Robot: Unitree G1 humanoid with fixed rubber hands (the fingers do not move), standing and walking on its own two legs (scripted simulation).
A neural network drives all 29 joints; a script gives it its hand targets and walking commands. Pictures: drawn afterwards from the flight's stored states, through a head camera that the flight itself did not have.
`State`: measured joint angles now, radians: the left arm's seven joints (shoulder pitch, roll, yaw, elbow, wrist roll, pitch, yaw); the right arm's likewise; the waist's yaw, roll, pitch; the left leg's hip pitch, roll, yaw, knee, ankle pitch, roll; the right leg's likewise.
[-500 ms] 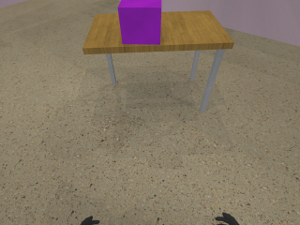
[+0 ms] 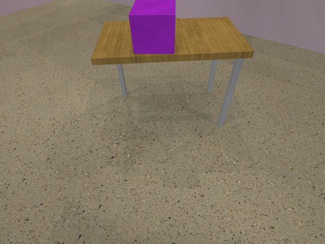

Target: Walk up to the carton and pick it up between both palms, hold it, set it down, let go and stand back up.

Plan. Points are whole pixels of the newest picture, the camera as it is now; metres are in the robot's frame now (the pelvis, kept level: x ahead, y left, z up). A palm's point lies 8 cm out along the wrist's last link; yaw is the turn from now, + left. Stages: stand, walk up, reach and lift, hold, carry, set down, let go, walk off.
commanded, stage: stand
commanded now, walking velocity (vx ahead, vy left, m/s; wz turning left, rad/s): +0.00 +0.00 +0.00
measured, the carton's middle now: (154, 25) +1.27 +0.04 +0.02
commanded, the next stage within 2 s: none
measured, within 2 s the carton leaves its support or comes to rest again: neither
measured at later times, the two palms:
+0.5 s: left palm out of the picture +0.00 +0.21 -0.14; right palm out of the picture +0.01 -0.20 -0.14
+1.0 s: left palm out of the picture -0.01 +0.21 -0.14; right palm out of the picture -0.01 -0.19 -0.14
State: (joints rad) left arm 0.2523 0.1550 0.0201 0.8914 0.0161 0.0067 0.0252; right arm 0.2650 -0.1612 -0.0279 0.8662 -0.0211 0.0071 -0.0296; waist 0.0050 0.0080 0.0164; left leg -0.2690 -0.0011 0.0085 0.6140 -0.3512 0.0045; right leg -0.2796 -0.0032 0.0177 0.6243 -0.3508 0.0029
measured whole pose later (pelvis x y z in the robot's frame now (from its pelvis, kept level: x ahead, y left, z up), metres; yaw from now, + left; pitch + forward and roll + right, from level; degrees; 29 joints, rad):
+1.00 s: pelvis +0.02 +0.01 +0.01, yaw +1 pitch -3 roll +0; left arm 0.26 0.09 0.01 1.22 0.01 0.01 0.05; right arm 0.29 -0.10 -0.01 1.16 -0.01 -0.01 -0.05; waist 0.00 0.00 0.07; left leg -0.12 -0.02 0.00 0.46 -0.30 0.02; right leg -0.11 -0.02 0.01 0.45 -0.30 0.02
